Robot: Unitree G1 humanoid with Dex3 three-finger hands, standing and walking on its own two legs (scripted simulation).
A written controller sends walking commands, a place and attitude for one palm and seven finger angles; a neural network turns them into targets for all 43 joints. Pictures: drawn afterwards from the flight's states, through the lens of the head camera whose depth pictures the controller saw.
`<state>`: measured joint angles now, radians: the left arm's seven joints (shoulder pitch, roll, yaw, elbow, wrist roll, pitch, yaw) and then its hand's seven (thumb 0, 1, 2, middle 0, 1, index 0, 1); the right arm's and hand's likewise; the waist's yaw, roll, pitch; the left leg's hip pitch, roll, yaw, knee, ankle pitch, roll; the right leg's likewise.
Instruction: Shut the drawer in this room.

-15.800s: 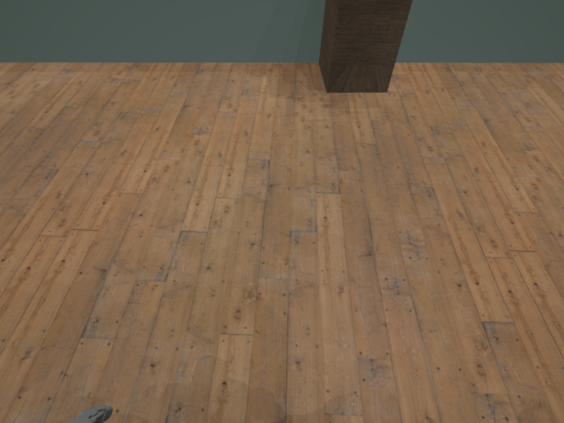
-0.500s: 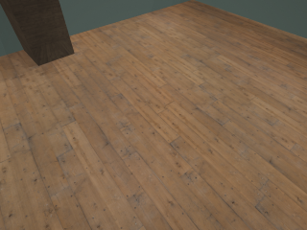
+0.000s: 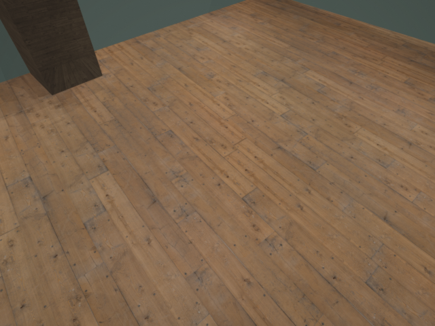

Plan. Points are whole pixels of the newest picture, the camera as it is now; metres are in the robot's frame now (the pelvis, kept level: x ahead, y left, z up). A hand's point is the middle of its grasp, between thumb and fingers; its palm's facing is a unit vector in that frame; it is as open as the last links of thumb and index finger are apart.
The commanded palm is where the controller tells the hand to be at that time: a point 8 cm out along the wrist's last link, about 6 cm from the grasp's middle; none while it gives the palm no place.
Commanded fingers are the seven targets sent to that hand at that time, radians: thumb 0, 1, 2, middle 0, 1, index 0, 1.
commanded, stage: turn or walk to find it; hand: left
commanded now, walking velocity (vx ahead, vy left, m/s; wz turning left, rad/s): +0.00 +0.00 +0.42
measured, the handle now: out of the picture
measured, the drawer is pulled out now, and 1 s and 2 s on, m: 0.24 0.24 0.24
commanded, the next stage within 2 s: stand and wait in 0.22 s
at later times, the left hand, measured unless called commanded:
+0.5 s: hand out of the picture +0.00 +0.19 -0.19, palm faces +0.20 -0.96 -0.20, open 7.4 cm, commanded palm none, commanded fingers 0.00 0.90 0.90 -0.20 -0.30 -0.20 -0.30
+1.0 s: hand out of the picture -0.08 +0.17 -0.18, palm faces +0.39 -0.89 -0.23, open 7.4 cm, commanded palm none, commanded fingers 0.00 0.90 0.90 -0.20 -0.30 -0.20 -0.30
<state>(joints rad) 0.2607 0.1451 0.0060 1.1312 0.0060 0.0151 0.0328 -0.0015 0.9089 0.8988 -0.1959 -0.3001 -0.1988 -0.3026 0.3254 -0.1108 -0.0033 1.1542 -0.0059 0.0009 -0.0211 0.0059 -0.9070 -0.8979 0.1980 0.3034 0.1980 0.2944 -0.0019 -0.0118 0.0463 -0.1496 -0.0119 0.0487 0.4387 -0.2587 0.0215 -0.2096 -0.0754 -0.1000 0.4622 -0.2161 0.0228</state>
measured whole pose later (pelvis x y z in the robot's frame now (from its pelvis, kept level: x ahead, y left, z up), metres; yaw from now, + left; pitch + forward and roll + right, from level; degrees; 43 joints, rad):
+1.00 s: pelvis -0.03 -0.02 -0.01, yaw +22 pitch +0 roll +1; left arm 0.25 0.19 0.04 0.99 0.03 0.01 0.02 0.00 0.90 0.90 -0.20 -0.30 -0.20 -0.30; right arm 0.13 -0.22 -0.05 1.00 -0.01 0.06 0.01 0.01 -0.91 -0.90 0.20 0.30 0.20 0.29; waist 0.02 -0.02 0.11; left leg -0.33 0.03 0.06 0.76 -0.43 -0.04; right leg -0.23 -0.14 -0.22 0.58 -0.34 0.00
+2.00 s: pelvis -0.06 -0.04 +0.00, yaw +37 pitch -2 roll +0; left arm 0.28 0.19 0.02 1.12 0.01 0.03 0.02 0.00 0.91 0.90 -0.20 -0.30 -0.20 -0.30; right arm 0.15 -0.16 -0.02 1.08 -0.01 0.01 -0.02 0.00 -0.92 -0.90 0.20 0.30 0.20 0.29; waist 0.04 -0.03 0.06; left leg -0.16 0.01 0.03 0.49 -0.30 0.00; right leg -0.21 -0.08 -0.14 0.52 -0.27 0.01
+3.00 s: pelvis -0.05 -0.06 +0.00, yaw +42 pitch -2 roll -1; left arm 0.35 0.11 0.01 1.15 0.01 0.00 0.02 0.00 0.91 0.90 -0.20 -0.30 -0.20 -0.30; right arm 0.33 -0.15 -0.02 1.15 -0.02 0.00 -0.03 0.01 -0.91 -0.90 0.20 0.30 0.20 0.29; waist 0.01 0.01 0.02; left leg -0.20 0.05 0.01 0.52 -0.30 -0.01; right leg -0.14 0.02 -0.07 0.45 -0.29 -0.03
